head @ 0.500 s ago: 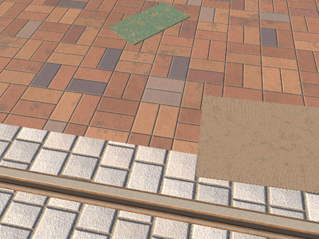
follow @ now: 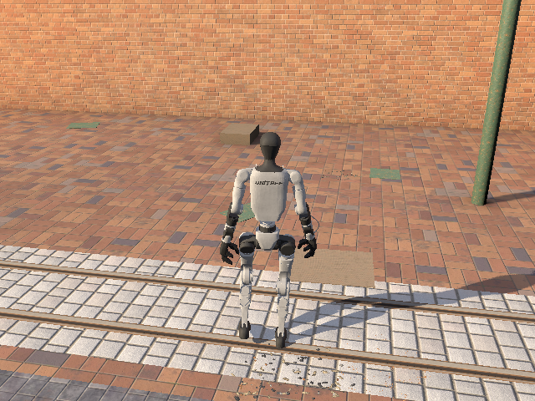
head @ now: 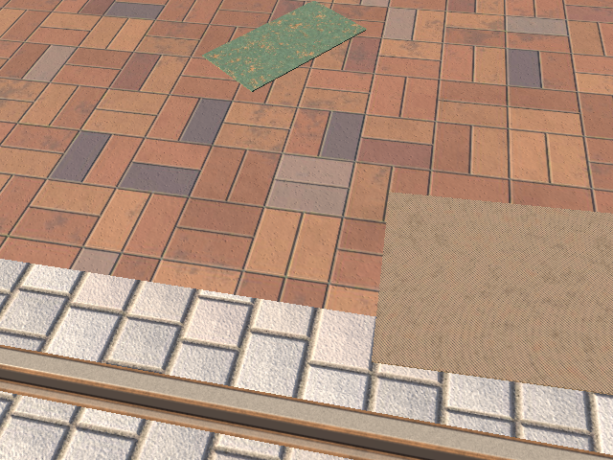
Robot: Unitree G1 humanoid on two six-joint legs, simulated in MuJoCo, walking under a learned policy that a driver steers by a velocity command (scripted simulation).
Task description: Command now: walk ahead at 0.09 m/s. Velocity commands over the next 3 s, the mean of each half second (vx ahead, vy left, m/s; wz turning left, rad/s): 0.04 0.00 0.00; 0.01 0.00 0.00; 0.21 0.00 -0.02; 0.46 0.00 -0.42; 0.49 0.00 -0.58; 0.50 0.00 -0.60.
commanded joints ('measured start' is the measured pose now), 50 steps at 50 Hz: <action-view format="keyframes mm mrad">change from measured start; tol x4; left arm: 1 -15 177 23 -33 1 6 17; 4 -47 170 24 -30 -27 21 17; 8 100 81 17 8 -2 27 6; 10 36 98 18 -1 -11 42 16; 19 29 107 18 5 -9 60 23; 50 109 65 5 29 -8 50 30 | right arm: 1 7 -19 3 -26 -1 10 -4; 7 3 -143 -22 -15 -22 46 -17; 10 -48 -70 -17 -8 -9 39 -8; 50 0 -47 -12 68 -16 43 -19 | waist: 1 -24 -121 -80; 4 -52 -112 -76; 8 33 81 -56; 10 3 20 -13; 20 1 -12 -63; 50 -11 -24 22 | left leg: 1 86 -5 13 -210 68 -10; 3 173 -8 21 -312 175 -2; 5 280 4 0 -461 371 31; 7 378 80 -71 -410 614 83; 9 304 48 -61 -393 483 100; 17 300 34 -54 -383 597 85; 37 270 12 -44 -439 389 65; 50 256 9 -45 -456 328 59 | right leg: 1 47 -214 120 -39 836 -128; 4 -20 -211 130 -34 656 -114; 7 -126 -79 83 -39 134 -12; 8 -110 -54 61 -58 77 13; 14 -41 -55 44 1 224 28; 18 -18 -61 44 9 247 29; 38 -81 -71 48 -48 43 31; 50 -105 -73 53 -68 -9 25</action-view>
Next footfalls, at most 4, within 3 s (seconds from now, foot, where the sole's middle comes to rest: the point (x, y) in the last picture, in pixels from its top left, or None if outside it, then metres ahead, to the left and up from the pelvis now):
0.12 left None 0.10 0.14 -0.78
1.42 left None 0.17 0.18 -0.78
1.94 right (370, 453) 0.50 -0.07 -0.78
2.44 left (328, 319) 0.83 0.02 -0.78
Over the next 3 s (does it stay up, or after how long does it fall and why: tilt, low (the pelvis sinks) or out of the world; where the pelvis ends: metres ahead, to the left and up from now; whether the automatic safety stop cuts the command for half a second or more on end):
stays up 0.84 -0.20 -0.03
